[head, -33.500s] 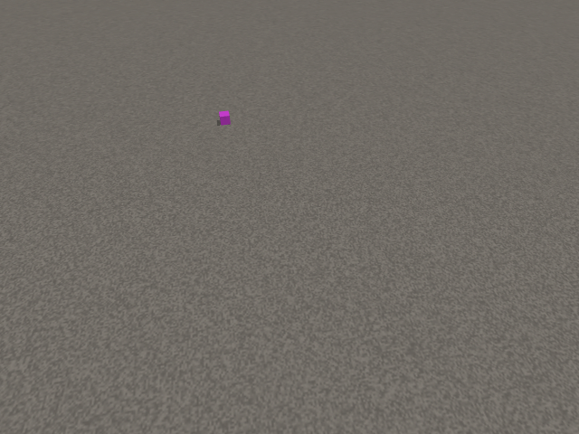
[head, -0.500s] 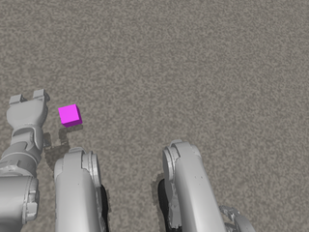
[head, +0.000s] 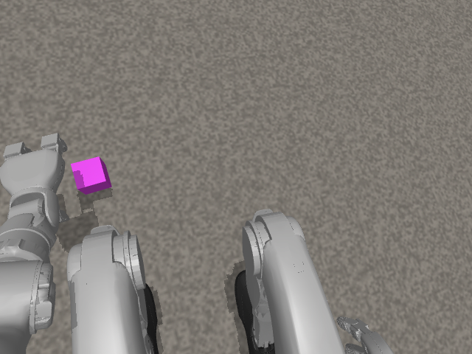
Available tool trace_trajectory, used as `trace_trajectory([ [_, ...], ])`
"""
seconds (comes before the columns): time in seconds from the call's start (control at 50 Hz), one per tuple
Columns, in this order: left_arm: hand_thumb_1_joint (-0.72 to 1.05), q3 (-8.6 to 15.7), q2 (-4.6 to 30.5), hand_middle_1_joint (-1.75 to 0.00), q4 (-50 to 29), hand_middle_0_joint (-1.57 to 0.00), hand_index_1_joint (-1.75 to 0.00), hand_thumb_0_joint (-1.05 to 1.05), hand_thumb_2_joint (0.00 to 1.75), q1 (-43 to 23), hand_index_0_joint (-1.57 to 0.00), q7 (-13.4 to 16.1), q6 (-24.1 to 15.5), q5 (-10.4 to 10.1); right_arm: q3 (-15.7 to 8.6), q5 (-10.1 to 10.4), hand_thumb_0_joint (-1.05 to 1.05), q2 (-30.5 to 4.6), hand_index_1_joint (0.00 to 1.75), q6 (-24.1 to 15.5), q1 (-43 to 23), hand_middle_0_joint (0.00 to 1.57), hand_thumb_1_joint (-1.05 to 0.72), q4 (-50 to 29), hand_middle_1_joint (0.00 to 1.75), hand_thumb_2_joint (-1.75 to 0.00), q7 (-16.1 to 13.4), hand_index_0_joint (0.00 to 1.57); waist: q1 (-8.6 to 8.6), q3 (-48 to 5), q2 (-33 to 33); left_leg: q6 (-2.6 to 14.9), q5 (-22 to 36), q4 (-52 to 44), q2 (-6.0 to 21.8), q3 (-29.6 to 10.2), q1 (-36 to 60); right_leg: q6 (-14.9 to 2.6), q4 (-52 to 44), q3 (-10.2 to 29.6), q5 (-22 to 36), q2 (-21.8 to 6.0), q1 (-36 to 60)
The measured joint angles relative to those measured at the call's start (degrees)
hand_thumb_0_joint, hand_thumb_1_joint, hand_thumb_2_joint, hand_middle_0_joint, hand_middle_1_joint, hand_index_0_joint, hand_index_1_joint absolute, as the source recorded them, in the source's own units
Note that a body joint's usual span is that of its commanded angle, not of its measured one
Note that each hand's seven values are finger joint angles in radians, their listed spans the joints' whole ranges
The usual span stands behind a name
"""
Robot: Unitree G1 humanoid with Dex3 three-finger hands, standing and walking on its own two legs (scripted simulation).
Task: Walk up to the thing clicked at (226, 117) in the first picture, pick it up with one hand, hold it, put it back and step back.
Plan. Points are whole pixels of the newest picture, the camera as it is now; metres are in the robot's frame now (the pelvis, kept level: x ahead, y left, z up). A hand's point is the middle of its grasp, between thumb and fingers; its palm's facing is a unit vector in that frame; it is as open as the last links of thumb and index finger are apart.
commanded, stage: rise first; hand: left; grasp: from above
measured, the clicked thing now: (92, 176) +0.47 +0.25 -0.31
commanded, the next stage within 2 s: approach in 1.60 s
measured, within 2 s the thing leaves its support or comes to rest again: neither
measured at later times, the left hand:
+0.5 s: hand (55, 184) +0.42 +0.28 -0.19, palm faces -0.41 -0.14 -0.90, open 13.5 cm
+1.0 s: hand (51, 178) +0.43 +0.29 -0.19, palm faces -0.41 -0.13 -0.90, open 13.5 cm
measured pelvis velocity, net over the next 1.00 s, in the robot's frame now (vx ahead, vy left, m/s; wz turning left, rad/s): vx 0.00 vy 0.00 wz -0.03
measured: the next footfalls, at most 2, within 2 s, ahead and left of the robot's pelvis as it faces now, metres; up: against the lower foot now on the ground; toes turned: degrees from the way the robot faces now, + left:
none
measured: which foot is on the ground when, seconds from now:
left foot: down 0.00-1.00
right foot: down 0.00-1.00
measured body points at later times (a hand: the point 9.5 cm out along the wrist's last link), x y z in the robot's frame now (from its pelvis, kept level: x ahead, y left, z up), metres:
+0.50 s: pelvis +0.00 +0.00 -0.01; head +0.23 +0.05 +0.37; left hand +0.44 +0.29 -0.14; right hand +0.06 -0.27 -0.13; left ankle +0.09 +0.14 -0.30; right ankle +0.09 -0.11 -0.30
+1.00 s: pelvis +0.00 +0.00 -0.01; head +0.23 +0.06 +0.37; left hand +0.45 +0.29 -0.13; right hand +0.06 -0.26 -0.13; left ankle +0.09 +0.14 -0.30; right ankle +0.09 -0.11 -0.30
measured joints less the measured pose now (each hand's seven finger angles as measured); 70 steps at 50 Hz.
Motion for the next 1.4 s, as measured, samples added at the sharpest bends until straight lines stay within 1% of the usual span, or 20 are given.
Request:
trace_trajectory([
  [0.3,-0.43,0.53,1.4,-0.85,1.38,-0.23,-0.87,0.0,0.91,-1.18,-0.2,-0.2,-0.4,-0.03,1.53,-0.45,0.01,-0.24,0.3,-0.25,0.15,0.2,-0.91,-0.38,0.29,-0.9,0.91,0.2,-0.88,1.2,0.09,-0.12,-0.03,1.91,-0.02,-0.85,-0.98,0.06,1.5,-0.61,0.25,0.28,-0.88],
  [0.46,-0.42,0.63,2.41,-0.82,2.84,-0.24,-0.85,0.0,0.91,-2.03,-0.21,0.3,-0.51,0.09,2.18,-0.83,0.01,-0.53,0.3,-0.6,0.56,0.2,-0.91,-0.51,0.29,-0.9,1.27,0.2,-1.38,1.54,-0.13,-0.11,-0.11,2.68,-0.14,-1.22,-1.47,0.17,2.0,-0.88,0.19,0.31,-1.14],
  [0.64,-0.41,0.82,3.29,-0.81,3.02,-0.26,-0.84,0.0,0.9,-2.74,-0.23,0.76,0.03,0.18,2.52,-1.11,0.01,-0.75,0.3,-1.05,0.73,0.2,-0.91,-0.58,0.29,-0.9,1.81,0.2,-1.94,2.0,-0.46,-0.06,-0.39,3.33,-0.17,-1.56,-1.85,0.35,2.31,-1.11,0.01,0.42,-1.26],
  [0.76,-0.41,0.97,3.63,-0.81,2.53,-0.26,-0.83,0.0,0.9,-3.04,-0.23,0.23,0.57,-0.01,2.59,-1.12,0.01,-0.84,0.3,-1.07,0.78,0.2,-0.91,-0.75,0.29,-0.9,2.28,0.2,-2.13,2.2,-0.28,0.03,-0.55,3.53,-0.16,-1.67,-1.86,0.47,2.35,-1.19,-0.1,0.48,-1.16],
  [0.84,-0.42,1.34,3.62,-0.81,2.1,-0.26,-0.84,0.0,0.9,-3.09,-0.23,-0.29,0.78,-0.37,2.64,-0.98,0.01,-0.84,0.3,-1.01,0.95,0.2,-0.91,-0.87,0.29,-0.9,2.59,0.2,-2.09,2.05,-0.09,0.09,-0.59,3.45,-0.15,-1.71,-1.83,0.53,2.19,-1.23,-0.11,0.5,-1.08],
  [0.9,-0.42,0.9,3.65,-0.81,1.78,-0.26,-0.84,0.0,0.9,-2.95,-0.22,-0.95,0.95,-0.47,2.66,-0.8,0.01,-0.81,0.3,-0.89,1.12,0.2,-0.92,-0.94,0.29,-0.9,2.75,0.2,-2.0,1.93,-0.02,0.07,-0.6,3.33,-0.13,-1.67,-1.65,0.51,2.07,-1.2,-0.1,0.51,-0.94],
  [1.04,-0.42,0.84,3.48,-0.82,0.95,-0.26,-0.85,0.0,0.91,-2.11,-0.22,-2.0,0.52,-0.68,2.6,-0.43,0.01,-0.99,0.3,-0.61,1.35,0.2,-0.92,-1.07,0.29,-0.9,2.95,0.2,-1.61,1.73,0.24,0.09,-0.33,3.0,-0.18,-1.6,-1.32,0.5,1.8,-1.16,0.15,0.47,-0.65],
  [1.2,-0.43,-0.11,3.41,-0.81,1.19,-0.26,-0.84,0.0,0.91,-2.03,-0.22,-2.26,0.04,-0.58,2.44,-0.26,0.01,-1.23,0.3,-0.69,1.41,0.2,-0.92,-1.06,0.29,-0.9,2.72,0.2,-1.26,1.44,0.17,0.07,0.17,2.44,-0.33,-1.37,-1.16,0.42,1.45,-1.01,0.48,0.3,-0.54],
  [1.26,-0.43,0.22,3.45,-0.81,1.13,-0.26,-0.84,0.0,0.91,-2.05,-0.23,-2.15,-0.23,-0.44,2.44,-0.3,0.01,-1.3,0.3,-0.82,1.35,0.2,-0.92,-1.04,0.29,-0.9,2.6,0.2,-1.22,1.43,0.05,0.03,0.24,2.31,-0.35,-1.38,-1.07,0.4,1.34,-1.02,0.56,0.28,-0.46],
  [1.4,-0.41,-0.01,3.4,-0.79,2.1,-0.28,-0.83,0.0,0.9,-2.5,-0.24,-1.53,-0.13,-0.2,2.41,-0.43,0.01,-1.38,0.3,-0.93,1.23,0.2,-0.92,-0.85,0.29,-0.9,2.4,0.2,-1.26,1.06,-0.08,0.05,0.28,2.17,-0.43,-1.38,-1.15,0.41,1.18,-1.03,0.55,0.24,-0.48],
])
